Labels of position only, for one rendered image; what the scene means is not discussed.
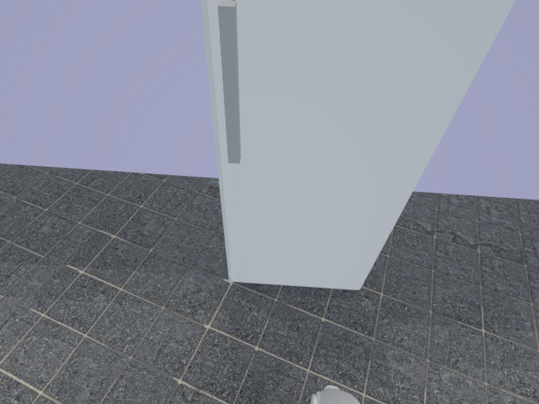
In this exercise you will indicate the handle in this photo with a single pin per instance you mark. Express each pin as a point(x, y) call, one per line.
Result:
point(227, 14)

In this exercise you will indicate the fridge door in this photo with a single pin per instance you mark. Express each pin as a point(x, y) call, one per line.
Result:
point(342, 105)

